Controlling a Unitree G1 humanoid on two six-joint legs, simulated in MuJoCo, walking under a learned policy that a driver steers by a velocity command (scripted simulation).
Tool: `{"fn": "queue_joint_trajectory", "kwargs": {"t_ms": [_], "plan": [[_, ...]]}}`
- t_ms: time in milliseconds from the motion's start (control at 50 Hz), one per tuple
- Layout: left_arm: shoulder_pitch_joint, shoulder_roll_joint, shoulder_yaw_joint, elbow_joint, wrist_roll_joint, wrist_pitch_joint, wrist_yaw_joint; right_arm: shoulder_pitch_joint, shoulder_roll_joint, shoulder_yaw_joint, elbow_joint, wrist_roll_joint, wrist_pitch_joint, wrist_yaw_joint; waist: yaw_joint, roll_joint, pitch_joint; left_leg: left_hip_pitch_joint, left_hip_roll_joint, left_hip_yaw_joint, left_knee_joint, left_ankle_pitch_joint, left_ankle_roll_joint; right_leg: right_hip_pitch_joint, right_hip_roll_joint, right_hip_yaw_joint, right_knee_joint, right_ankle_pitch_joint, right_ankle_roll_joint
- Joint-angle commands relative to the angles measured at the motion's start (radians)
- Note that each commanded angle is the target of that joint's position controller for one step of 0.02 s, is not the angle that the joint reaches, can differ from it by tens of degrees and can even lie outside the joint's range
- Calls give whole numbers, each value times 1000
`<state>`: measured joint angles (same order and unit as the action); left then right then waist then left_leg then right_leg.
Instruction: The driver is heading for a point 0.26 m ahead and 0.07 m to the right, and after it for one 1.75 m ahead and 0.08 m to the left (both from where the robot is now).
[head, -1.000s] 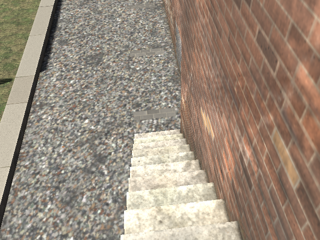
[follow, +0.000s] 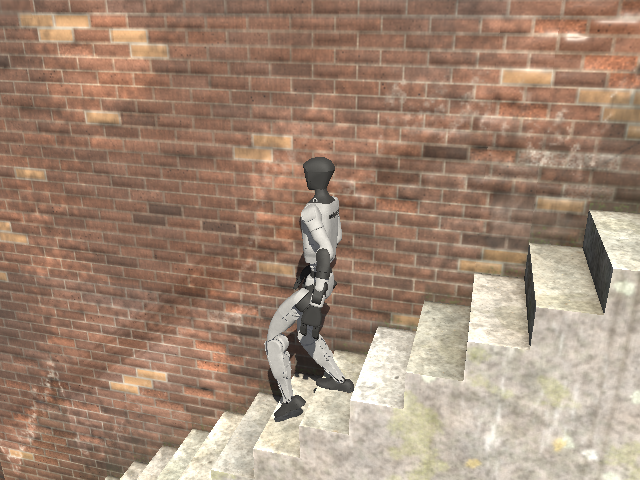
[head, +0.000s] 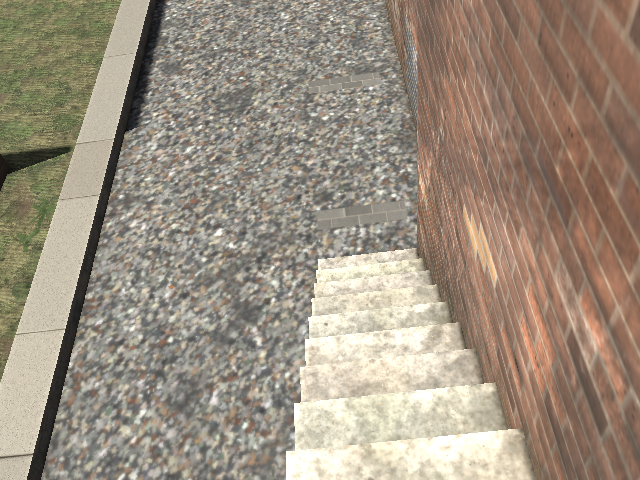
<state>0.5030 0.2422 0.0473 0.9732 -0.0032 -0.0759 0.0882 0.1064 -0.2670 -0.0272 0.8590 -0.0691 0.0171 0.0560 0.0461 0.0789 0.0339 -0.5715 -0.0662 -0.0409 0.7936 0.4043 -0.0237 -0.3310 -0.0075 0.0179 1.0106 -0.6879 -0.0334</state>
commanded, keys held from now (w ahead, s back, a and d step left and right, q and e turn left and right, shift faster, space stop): w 0.06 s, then no key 0.94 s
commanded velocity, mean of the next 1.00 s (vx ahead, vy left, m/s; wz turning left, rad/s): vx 0.14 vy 0.01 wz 0.00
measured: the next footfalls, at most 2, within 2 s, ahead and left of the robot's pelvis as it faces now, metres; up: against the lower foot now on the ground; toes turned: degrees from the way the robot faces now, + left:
left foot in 0.10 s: +0.13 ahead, +0.09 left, -0.19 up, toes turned +1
right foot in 0.50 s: +0.24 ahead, -0.17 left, -0.19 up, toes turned +1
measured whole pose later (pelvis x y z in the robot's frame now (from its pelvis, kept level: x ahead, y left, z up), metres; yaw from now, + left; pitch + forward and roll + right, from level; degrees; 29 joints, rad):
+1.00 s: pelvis +0.14 -0.02 -0.13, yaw +3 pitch -1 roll -1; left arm 0.26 0.15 -0.02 1.12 -0.02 0.04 0.03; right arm 0.30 -0.19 0.03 1.04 -0.05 0.01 0.03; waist 0.00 0.03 0.02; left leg -0.12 0.00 -0.04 0.45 -0.31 0.00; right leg -0.25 -0.05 -0.01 0.40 -0.14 0.05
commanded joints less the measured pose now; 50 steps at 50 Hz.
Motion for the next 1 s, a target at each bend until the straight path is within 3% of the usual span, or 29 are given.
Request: {"fn": "queue_joint_trajectory", "kwargs": {"t_ms": [20, 60, 80, 100, 120, 140, 160, 180, 200, 220, 240, 300, 320, 360, 380, 420, 460, 480, 500, 520, 540, 580, 600, 640, 700, 840, 900, 920, 1000], "plan": [[-47, 110, 35, -43, 8, -10, 3, 66, 36, 17, -60, 34, -45, 8, -14, -115, 45, 341, -1, 89, -339, 184, 18, -253, -51, 68, -96, 143, -100], [-59, 122, 41, -44, 18, 37, -5, 246, 48, 11, -20, 41, -61, 8, -62, -102, 20, 551, 37, 131, -571, 95, 70, -256, -22, 17, 138, 286, -121], [28, 98, 42, 7, 11, 58, -18, 310, -7, -15, 3, 41, -64, 6, -88, -193, -12, 689, 93, 61, -571, -114, 57, -304, 28, -21, 342, 137, -143], [-16, 83, 48, -23, 13, 67, -26, 469, -58, -34, 34, 46, -72, 2, -176, -59, -44, 750, 191, -73, -599, -155, 72, -365, 79, -42, 700, -67, -132], [-17, 0, 37, -80, -18, 74, -46, 546, -84, -14, 57, 39, -86, 12, -124, 32, -101, 872, 241, -86, -236, 212, -12, -581, 113, -18, 988, -216, -103], [61, -4, 26, -121, -61, 66, -45, 573, -191, -36, 82, 22, -90, 12, -63, 143, -170, 1007, 391, -217, -39, 747, -9, -760, 89, 61, 1157, -144, -83], [80, 65, 35, -100, -56, 61, -33, 614, -255, -73, 100, 40, -89, 1, -96, 138, -232, 1052, 472, -336, -105, 614, 72, -881, 90, 120, 1191, 13, -79], [42, 96, 39, -105, -26, 58, -14, 581, -296, -99, 114, 48, -103, -13, -137, 238, -250, 942, 595, -621, -312, -177, 270, -937, 82, 198, 1141, 88, -38], [-127, 191, 57, -104, -6, 70, -5, 497, -155, -59, 100, 40, -106, -12, -126, 35, -49, 773, 557, -583, -446, -395, 295, -970, 57, 173, 1122, 170, -8], [-194, 194, 62, -108, -3, 86, -12, 453, -115, -39, 108, 35, -106, -9, -102, -26, 59, 577, 542, -553, -479, -441, 264, -903, 56, 191, 1051, 236, 2], [-156, 164, 58, -89, 1, 91, -15, 416, -56, -14, 115, 9, -118, -1, -52, -98, 140, 391, 452, -420, -383, -333, 219, -829, 40, 267, 799, 431, 24], [-209, -4, 8, -96, 11, 134, -54, 262, 15, 38, 96, 40, -132, -13, 11, -26, 124, 15, 294, -193, -379, -365, 120, -460, 63, 158, 375, 709, 102], [-153, -29, 7, -59, 34, 145, -59, 271, 2, 35, 99, 36, -129, -24, 24, 41, 84, 14, 262, -137, -379, -322, 96, -347, 72, 105, 270, 795, 99], [-69, -34, 5, 6, 23, 157, -54, 227, -37, 38, 89, 27, -131, -23, 61, 115, 0, -55, 242, -73, -365, -233, 95, -81, 72, 37, 234, 919, 80], [-74, -35, -4, 20, 26, 162, -41, 193, -31, 42, 85, 31, -123, -21, 63, 135, 7, -73, 226, -41, -358, -203, 80, -16, 70, -11, 202, 919, 80], [-244, 12, 3, -36, 43, 151, -30, 282, 18, 65, 130, 53, -126, -45, -30, 144, 80, 209, 219, -100, -271, -234, 141, -265, 27, 93, 38, 871, 84], [-159, -7, -20, 0, 40, 140, -31, 253, -34, 57, 130, 49, -102, -45, 2, 160, 56, 31, 221, -29, -317, -57, 143, 111, 28, -71, -138, 700, 70], [-100, -9, -26, 25, 35, 129, -31, 261, -56, 48, 140, 46, -96, -47, 14, 163, 74, 28, 219, -52, -304, -85, 141, 207, 32, -82, -234, 670, 72], [-36, -13, -29, 54, 30, 128, -47, 274, -63, 45, 176, 63, -77, -52, 48, 157, 134, 55, 180, -45, -253, -239, 118, 223, -9, -42, -372, 658, 75], [1, 75, -21, 91, 14, 115, -57, 433, -35, 38, 178, 59, -62, -59, -31, -74, 140, 133, 129, -58, -181, -459, 70, 228, -121, 86, -458, 1156, 46], [-39, 72, -28, 106, -18, 88, -53, 518, -13, 31, 194, 47, -33, -63, -109, -193, 122, 213, 105, -43, -153, -774, 23, 133, -205, 225, -506, 1238, 1], [-145, 12, -54, 74, -29, 74, -59, 421, 9, 34, 191, 48, 13, -62, -115, -153, 105, 328, 90, -32, -237, -854, 10, -6, -221, 254, -664, 912, 14], [-184, 34, -58, 80, -28, 71, -62, 363, 27, 37, 177, 53, 37, -55, -122, -215, 100, 411, 103, -40, -277, -814, 25, -83, -213, 259, -696, 735, 21], [-203, 12, -63, 93, -33, 70, -66, 272, 33, 42, 151, 39, 60, -40, -106, -233, 54, 489, 113, -44, -310, -756, 49, -86, -161, 192, -760, 423, 77], [-201, -3, -59, 86, -52, 57, -65, 255, 23, 38, 153, 27, 54, -37, -90, -202, 0, 514, 137, -53, -356, -688, 65, 0, -151, 161, -801, 383, 102], [-171, -10, -57, 104, -37, 66, -65, 224, 19, 39, 168, 24, 28, -31, -57, -132, -7, 423, 148, -67, -424, -651, 68, 128, -137, 92, -758, 471, 94], [-158, -10, -57, 134, -19, 81, -67, 220, 10, 40, 166, 27, 14, -29, -48, -107, 14, 365, 144, -68, -439, -638, 70, 155, -121, 56, -710, 536, 88], [-151, 7, -48, 147, -20, 94, -63, 243, 0, 40, 157, 4, -2, -23, -47, -123, 5, 339, 149, -62, -435, -622, 67, 180, -107, 42, -668, 585, 78], [-208, -3, -50, 123, -9, 131, -57, 204, 9, 49, 136, 23, -23, -22, -24, -69, -1, 304, 138, -60, -432, -531, 72, 176, -109, 32, -637, 633, 46]]}}
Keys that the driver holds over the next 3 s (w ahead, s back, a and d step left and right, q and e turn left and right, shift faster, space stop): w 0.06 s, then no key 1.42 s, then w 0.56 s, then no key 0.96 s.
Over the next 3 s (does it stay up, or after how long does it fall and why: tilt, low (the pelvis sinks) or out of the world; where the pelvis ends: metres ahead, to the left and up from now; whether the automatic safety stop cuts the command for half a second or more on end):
stays up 0.42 0.01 -0.32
